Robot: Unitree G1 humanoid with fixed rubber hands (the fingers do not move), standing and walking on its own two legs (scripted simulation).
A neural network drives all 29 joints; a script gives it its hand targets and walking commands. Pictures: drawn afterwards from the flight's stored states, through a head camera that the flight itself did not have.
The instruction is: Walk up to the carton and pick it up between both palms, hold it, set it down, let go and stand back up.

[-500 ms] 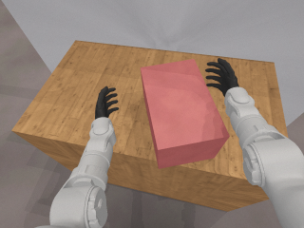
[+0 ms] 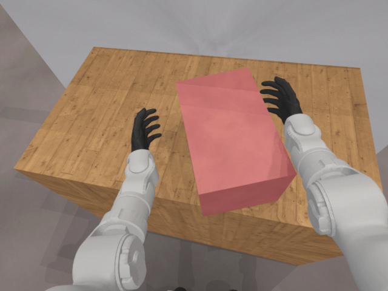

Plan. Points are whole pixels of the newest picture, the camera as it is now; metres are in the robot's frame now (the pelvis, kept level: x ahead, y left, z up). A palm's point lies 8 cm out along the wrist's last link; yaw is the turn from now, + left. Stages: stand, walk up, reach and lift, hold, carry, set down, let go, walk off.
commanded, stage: reach and lift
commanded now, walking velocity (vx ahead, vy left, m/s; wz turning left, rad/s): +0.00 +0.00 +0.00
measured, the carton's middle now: (226, 140) +0.45 +0.03 -0.03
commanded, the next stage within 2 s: none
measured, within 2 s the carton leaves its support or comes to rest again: neither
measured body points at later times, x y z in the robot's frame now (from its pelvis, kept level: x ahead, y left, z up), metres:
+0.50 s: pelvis +0.01 -0.03 +0.01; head +0.10 -0.01 +0.45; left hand +0.37 +0.18 +0.03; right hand +0.49 -0.07 +0.07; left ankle -0.03 +0.14 -0.73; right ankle +0.00 -0.08 -0.73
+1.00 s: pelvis +0.02 -0.03 +0.01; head +0.11 -0.02 +0.45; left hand +0.38 +0.18 +0.02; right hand +0.49 -0.07 +0.06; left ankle -0.03 +0.14 -0.73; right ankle +0.00 -0.08 -0.73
